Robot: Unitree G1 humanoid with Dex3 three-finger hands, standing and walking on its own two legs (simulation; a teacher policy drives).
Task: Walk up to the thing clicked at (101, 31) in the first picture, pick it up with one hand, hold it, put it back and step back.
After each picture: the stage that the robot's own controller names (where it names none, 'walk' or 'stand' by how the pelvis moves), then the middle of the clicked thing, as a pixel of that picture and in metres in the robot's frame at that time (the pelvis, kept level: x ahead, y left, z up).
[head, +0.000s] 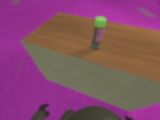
stand; (97, 35) +0.60 -0.02 +0.14
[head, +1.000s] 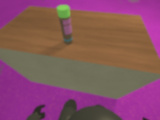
stand; (66, 27) +0.56 +0.21 +0.18
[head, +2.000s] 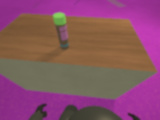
walk; (62, 33) +0.54 +0.23 +0.16
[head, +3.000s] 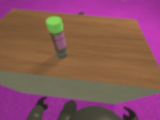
stand; (59, 41) +0.42 +0.22 +0.16
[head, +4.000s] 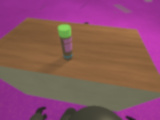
stand; (66, 45) +0.45 +0.19 +0.15
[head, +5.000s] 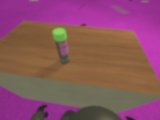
stand; (62, 48) +0.42 +0.20 +0.14
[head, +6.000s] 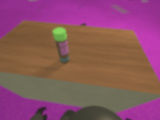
stand; (62, 48) +0.43 +0.21 +0.14
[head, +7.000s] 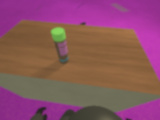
stand; (61, 48) +0.42 +0.21 +0.14
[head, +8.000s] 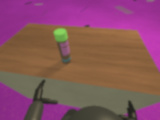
rise first; (63, 48) +0.42 +0.22 +0.15
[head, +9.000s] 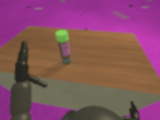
go down; (64, 49) +0.43 +0.22 +0.15
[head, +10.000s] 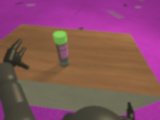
go down; (62, 51) +0.41 +0.20 +0.15
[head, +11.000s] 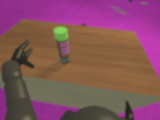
close in; (63, 48) +0.42 +0.21 +0.15
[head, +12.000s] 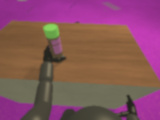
close; (55, 46) +0.42 +0.22 +0.17
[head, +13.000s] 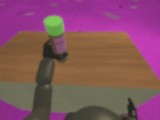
lift; (58, 44) +0.34 +0.17 +0.28
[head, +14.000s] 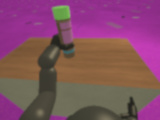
lift; (65, 35) +0.35 +0.15 +0.34
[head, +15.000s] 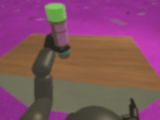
hold; (60, 36) +0.32 +0.17 +0.34
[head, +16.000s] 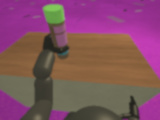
hold; (59, 37) +0.33 +0.17 +0.33
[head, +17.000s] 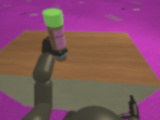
crouch; (57, 40) +0.33 +0.18 +0.31
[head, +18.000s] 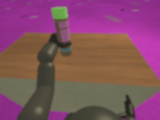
crouch; (63, 34) +0.40 +0.17 +0.30
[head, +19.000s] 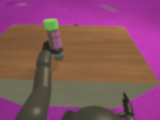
lower; (55, 42) +0.45 +0.22 +0.19
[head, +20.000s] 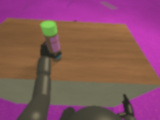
lower; (53, 44) +0.42 +0.23 +0.18
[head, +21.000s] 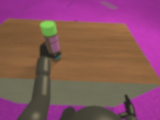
lower; (52, 44) +0.42 +0.23 +0.18
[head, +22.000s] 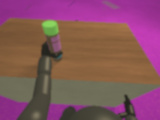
lower; (54, 44) +0.42 +0.23 +0.18
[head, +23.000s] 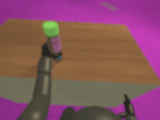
loosen; (54, 45) +0.42 +0.23 +0.18
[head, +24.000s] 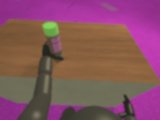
withdraw; (54, 45) +0.42 +0.23 +0.18
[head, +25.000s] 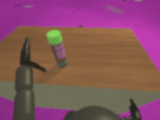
sink last; (58, 51) +0.39 +0.22 +0.17
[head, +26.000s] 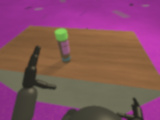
stand; (64, 48) +0.43 +0.22 +0.15
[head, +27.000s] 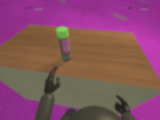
stand; (64, 46) +0.45 +0.22 +0.16
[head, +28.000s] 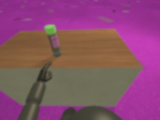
stand; (54, 42) +0.54 +0.27 +0.19
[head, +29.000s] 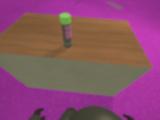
stand; (66, 32) +0.58 +0.23 +0.14
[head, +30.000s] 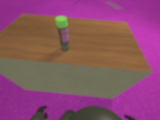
stand; (63, 36) +0.54 +0.23 +0.14
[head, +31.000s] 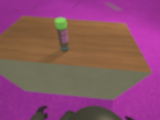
stand; (63, 37) +0.54 +0.23 +0.14
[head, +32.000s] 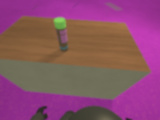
stand; (62, 37) +0.54 +0.24 +0.14
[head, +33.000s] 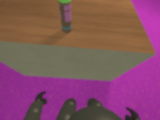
walk; (65, 14) +0.63 +0.21 +0.16
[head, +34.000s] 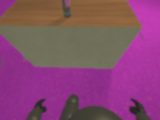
walk; (65, 1) +0.87 +0.28 +0.18
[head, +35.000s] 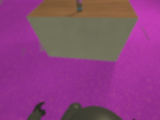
stand; out of the picture +1.19 +0.23 +0.16
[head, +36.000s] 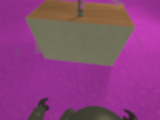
stand; (80, 5) +1.17 +0.19 +0.15
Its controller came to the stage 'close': yes
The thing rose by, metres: 0.22
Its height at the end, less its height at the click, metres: +0.00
